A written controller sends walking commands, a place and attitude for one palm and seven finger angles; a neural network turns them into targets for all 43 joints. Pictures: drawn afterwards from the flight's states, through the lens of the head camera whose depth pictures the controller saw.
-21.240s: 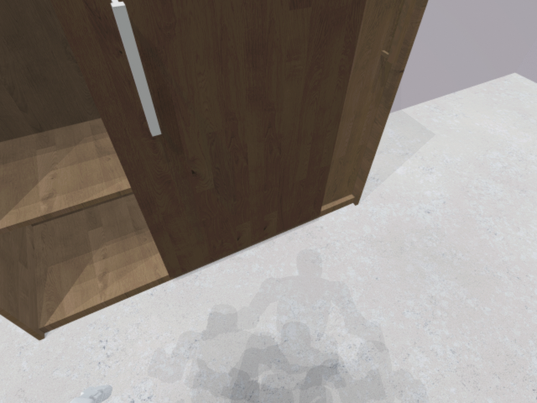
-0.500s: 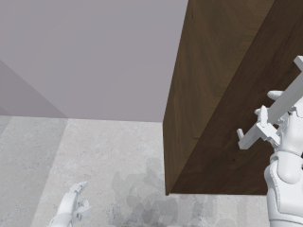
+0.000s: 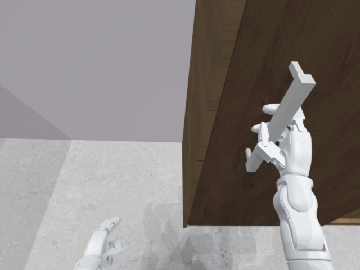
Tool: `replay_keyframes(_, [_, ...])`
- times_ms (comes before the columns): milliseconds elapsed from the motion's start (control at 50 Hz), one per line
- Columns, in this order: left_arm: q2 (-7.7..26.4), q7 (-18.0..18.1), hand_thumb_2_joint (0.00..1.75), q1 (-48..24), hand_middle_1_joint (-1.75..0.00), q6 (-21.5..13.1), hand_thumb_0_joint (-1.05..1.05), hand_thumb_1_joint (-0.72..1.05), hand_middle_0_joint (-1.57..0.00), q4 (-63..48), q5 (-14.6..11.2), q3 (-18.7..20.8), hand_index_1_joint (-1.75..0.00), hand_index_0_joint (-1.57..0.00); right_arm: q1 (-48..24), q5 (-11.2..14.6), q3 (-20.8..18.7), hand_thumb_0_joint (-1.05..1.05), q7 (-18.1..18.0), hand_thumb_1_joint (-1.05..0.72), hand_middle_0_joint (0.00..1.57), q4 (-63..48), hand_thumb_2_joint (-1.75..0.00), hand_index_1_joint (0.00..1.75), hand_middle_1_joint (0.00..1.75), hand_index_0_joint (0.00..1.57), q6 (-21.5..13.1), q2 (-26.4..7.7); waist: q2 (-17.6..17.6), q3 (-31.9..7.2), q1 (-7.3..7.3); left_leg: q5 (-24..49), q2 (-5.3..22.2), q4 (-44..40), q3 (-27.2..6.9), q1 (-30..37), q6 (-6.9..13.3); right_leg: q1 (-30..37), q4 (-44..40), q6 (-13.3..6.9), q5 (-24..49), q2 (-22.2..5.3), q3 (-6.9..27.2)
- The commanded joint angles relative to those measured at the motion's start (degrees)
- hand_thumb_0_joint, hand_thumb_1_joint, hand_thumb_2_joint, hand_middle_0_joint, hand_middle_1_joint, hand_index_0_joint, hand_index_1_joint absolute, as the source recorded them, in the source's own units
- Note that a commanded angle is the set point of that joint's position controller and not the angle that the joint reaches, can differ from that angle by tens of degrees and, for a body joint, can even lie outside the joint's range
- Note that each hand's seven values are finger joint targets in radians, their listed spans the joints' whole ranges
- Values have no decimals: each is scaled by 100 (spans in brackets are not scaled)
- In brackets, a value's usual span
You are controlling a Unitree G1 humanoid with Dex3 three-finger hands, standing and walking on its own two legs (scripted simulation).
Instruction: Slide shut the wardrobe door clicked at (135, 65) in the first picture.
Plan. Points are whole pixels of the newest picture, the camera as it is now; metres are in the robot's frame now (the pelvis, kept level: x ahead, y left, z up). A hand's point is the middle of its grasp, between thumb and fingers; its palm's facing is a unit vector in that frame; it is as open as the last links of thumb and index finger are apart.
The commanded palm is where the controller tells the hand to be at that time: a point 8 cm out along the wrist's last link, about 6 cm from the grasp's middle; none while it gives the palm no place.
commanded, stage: stop walking and hold the door there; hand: right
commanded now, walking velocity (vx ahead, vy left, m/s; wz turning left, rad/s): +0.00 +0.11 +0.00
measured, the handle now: (268, 126) +0.37 -0.17 +0.13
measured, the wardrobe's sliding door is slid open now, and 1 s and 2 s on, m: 0.00 0.00 0.00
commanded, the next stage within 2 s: loosen the grip on the handle in 0.52 s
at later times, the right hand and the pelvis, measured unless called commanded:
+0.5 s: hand (261, 143) +0.33 -0.14 +0.14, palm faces +0.20 +0.97 -0.12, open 6.0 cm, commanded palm +0.30 -0.16 +0.13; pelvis +0.02 +0.00 +0.01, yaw +0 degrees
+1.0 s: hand (263, 143) +0.33 -0.15 +0.14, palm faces +0.20 +0.97 -0.11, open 12.6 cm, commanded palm +0.29 -0.19 +0.14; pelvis -0.02 +0.02 -0.01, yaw -1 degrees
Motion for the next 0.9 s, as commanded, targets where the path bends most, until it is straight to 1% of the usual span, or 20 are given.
replay_keyframes(0, [713, 149, 90, -584, -30, -226, 0, 90, -20, -942, 32, 274, -30, -20, -1453, -205, 740, 0, 287, -90, 45, -1180, -90, 140, 140, 45, -430, -154, -358, -1688, 307, 249, 247, 177, -405, -131, -116, 992, -1091, -184, 1122, -1461, 1520])
replay_keyframes(60, [702, 161, 90, -541, -30, -193, 0, 90, -20, -953, 44, 273, -30, -20, -1479, -210, 846, 0, 281, -90, 45, -1213, -90, 140, 140, 45, -411, -69, -358, -1562, 314, -41, 257, 246, -410, -258, -103, 991, -1135, -219, 1323, -1535, 1522])
replay_keyframes(100, [713, 141, 90, -518, -30, -206, 0, 90, -20, -957, 52, 288, -30, -20, -1454, -235, 915, 0, 279, -90, 45, -1246, -90, 140, 140, 45, -405, -8, -431, -1645, 307, 29, 276, 137, -399, -260, -89, 1145, -982, -175, 1658, -1470, 1296])
replay_keyframes(140, [741, 125, 90, -497, -30, -210, 0, 90, -20, -970, 41, 300, -30, -20, -1466, -251, 955, 0, 272, -90, 45, -1298, -90, 140, 140, 45, -381, -23, -255, -1733, 314, 479, 336, -148, -439, -33, -71, 1128, -730, -85, 1919, -1275, 1105])
replay_keyframes(200, [769, 153, 90, -456, -30, -211, 0, 90, -20, -952, 38, 329, -30, -20, -1288, -229, 810, 0, 260, -90, 45, -1083, -90, 140, 140, 45, -349, -128, 258, -1776, 334, 1272, 513, -564, -775, 157, -13, 977, -459, 66, 1394, -903, 770])
replay_keyframes(220, [764, 160, 90, -436, -30, -207, 0, 90, -20, -945, 35, 339, -30, -20, -1285, -219, 798, 0, 257, -90, 45, -1116, -90, 140, 140, 45, -352, -136, 274, -1833, 354, 1448, 579, -619, -869, 185, 17, 1027, -410, 92, 1343, -815, 703])
replay_keyframes(340, [842, 195, 90, -409, -30, -171, 0, 90, -20, -915, 19, 344, -30, -20, -1057, -183, 571, 0, 233, -90, 45, -962, -90, 140, 140, 45, -339, -375, 188, -1817, 361, 1630, 589, -686, -759, 272, -15, 1070, -488, 90, 1535, -727, 696])
replay_keyframes(580, [810, 229, 90, -428, -30, -111, 0, 90, -20, -938, 17, 320, -30, -20, -856, -162, 635, 0, 271, -90, 45, -761, -90, 140, 140, 45, -417, -284, 332, -1573, 338, 1409, 509, -884, -688, 143, -68, 1136, -667, 53, 1422, -654, 668])
replay_keyframes(600, [1060, 129, 90, -109, -30, -258, 0, 90, -20, -1151, 93, 811, -30, -20, -5530, -852, -3412, 0, 152, -90, 45, -1984, -90, 140, 140, 45, -542, -4908, 2381, -154, -14, 2393, 467, -1520, -1058, -670, -459, 296, -49, -167, 1432, -826, 392])
replay_keyframes(620, [764, 21, 90, -556, -30, -587, 0, 90, -20, -751, 154, 651, -30, -20, -3391, -572, -678, 0, 606, -78, 45, 1758, -84, 140, 140, 45, 330, -771, 1580, -2439, 478, 4392, 8, 184, -228, 1014, 138, 768, -665, -48, 3100, 9, 244])
replay_keyframes(640, [995, -57, 90, 39, -30, -775, 0, 90, -20, -813, -192, 815, -30, -20, -2378, 82, -371, 0, 794, -66, 45, 321, -78, 140, 140, 45, 339, -98, -3, -3294, 168, 3159, -9, 276, 102, 619, 136, 1879, -521, 423, 4316, -194, 512])
replay_keyframes(660, [924, -44, 90, -139, -30, -901, 0, 90, -20, -765, -244, 653, -30, -20, -1515, 480, -459, 0, 895, -54, 45, 249, -73, 140, 140, 45, 333, 125, -774, -2900, 52, 1780, -44, 172, 75, -318, 95, 2564, -278, 559, 4780, -415, 603])
replay_keyframes(680, [1063, -68, 90, -84, -30, -930, 0, 90, -20, -728, -140, 679, -30, -20, -1196, 746, -1155, 0, 795, -42, 45, -351, -67, 140, 140, 45, 188, -609, -965, -3069, -105, 1053, -14, 38, -13, -278, 43, 2549, -132, 611, 4213, -346, 592])
replay_keyframes(700, [1041, -96, 90, -315, -30, -947, 0, 90, -20, -782, -114, 600, -30, -20, -1468, 668, -946, 0, 675, -30, 45, -565, -61, 140, 140, 45, 62, -620, -561, -2619, -37, 1045, -10, -124, 20, -184, 35, 1924, -143, 548, 2898, -231, 455])
replay_keyframes(720, [1037, -133, 90, -300, -30, -943, 0, 90, -20, -775, -119, 550, -30, -20, -1708, 495, -715, 0, 509, -17, 45, -433, -55, 140, 140, 45, -35, -546, -172, -2127, 99, 1074, 23, -231, 19, -171, -4, 1325, -177, 365, 1886, -166, 420])
replay_keyframes(760, [1086, -175, 90, -204, -30, -910, 0, 90, -20, -769, -157, 532, -30, -20, -2146, 57, -340, 0, 279, 7, 45, 4, -43, 140, 140, 45, -155, -524, 628, -1468, 398, 472, 41, -224, -20, -511, -51, 577, -228, 168, 727, -183, 532])
replay_keyframes(780, [1029, -171, 90, -230, -30, -937, 0, 90, -20, -812, -158, 513, -30, -20, -2548, -38, -68, 0, 221, 19, 45, -122, -37, 140, 140, 45, -265, -385, 649, -1419, 441, 77, 67, -254, -100, -651, -74, 496, -238, 119, 222, -158, 541])
replay_keyframes(800, [1042, -134, 90, -217, -30, -967, 0, 90, -20, -790, -174, 524, -30, -20, -2570, -100, -378, 0, 152, 31, 45, 77, -32, 140, 140, 45, -335, -737, 610, -1495, 354, -276, 80, -304, -198, -635, -54, 372, -253, 94, -140, -123, 534])
replay_keyframes(840, [1011, -96, 90, -269, -30, -1016, 0, 90, -20, -820, -182, 454, -30, -20, -2701, -134, -298, 0, 162, 55, 42, 183, -20, 137, 137, 42, -480, -788, 451, -1415, 311, -699, 129, -415, -345, -620, -44, 216, -266, 75, -552, -74, 478])
replay_keyframes(880, [978, -48, 90, -269, -30, -1091, 0, 90, -20, -825, -207, 416, -30, -20, -3087, -101, -153, 0, 252, 55, 40, 307, -20, 133, 133, 40, -621, -762, 437, -1352, 371, -1055, 152, -516, -470, -642, -53, 118, -216, 52, -754, -39, 440])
